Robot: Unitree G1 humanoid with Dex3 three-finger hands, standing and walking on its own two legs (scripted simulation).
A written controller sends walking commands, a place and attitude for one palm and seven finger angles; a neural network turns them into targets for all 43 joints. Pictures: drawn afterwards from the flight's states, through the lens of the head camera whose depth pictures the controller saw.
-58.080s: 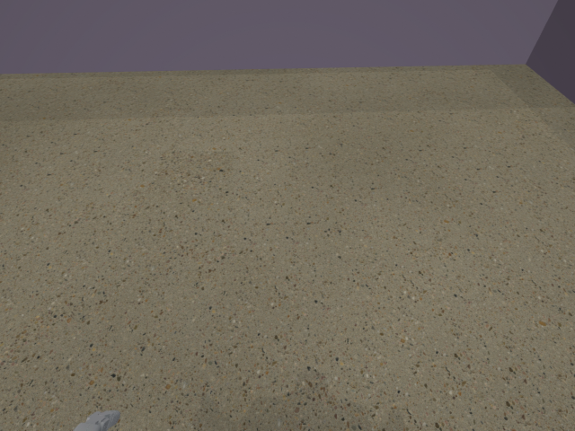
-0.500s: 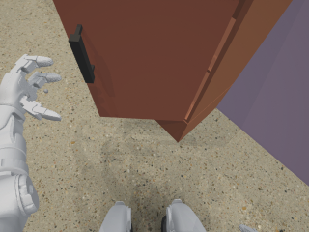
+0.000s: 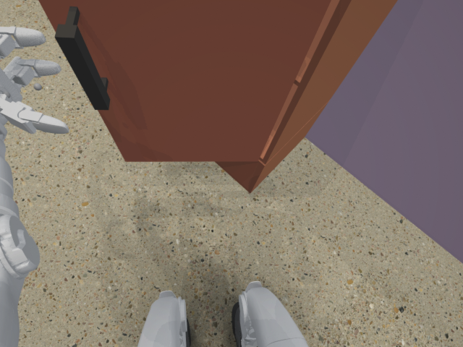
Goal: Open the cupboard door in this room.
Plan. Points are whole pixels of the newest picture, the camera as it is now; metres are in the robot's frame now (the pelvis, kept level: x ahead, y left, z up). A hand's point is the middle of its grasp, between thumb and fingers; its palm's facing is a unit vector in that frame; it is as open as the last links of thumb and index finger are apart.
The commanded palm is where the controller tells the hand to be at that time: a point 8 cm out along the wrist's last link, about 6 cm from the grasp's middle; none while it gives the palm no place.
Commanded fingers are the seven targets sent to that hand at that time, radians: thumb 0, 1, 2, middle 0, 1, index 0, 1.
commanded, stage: move the hooked fingers beside the handle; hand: left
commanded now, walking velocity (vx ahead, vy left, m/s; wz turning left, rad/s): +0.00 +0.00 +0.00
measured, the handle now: (89, 63) +0.57 +0.19 +0.07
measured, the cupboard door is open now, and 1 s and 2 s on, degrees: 46 46 46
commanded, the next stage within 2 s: slide the fingers in behind the handle in 0.76 s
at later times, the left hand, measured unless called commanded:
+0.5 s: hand (25, 97) +0.49 +0.27 +0.08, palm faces -0.05 -1.00 -0.02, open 14.0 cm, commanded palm +0.48 +0.30 +0.07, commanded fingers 0.00 -0.50 0.30 -0.30 -1.20 -0.30 -1.20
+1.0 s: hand (33, 94) +0.50 +0.26 +0.07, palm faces -0.06 -1.00 +0.00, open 14.0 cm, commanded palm +0.49 +0.29 +0.07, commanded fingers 0.00 -0.50 0.30 -0.30 -1.20 -0.30 -1.20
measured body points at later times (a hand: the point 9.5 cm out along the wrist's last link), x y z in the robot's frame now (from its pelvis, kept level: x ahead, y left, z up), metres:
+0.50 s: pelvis +0.00 +0.01 +0.01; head +0.15 +0.05 +0.43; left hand +0.49 +0.32 +0.08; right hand +0.04 -0.26 -0.09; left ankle +0.02 +0.10 -0.64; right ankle +0.03 -0.12 -0.64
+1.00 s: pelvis +0.00 +0.01 +0.00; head +0.15 +0.05 +0.43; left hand +0.50 +0.32 +0.08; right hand +0.02 -0.25 -0.10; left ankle +0.02 +0.10 -0.64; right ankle +0.03 -0.12 -0.64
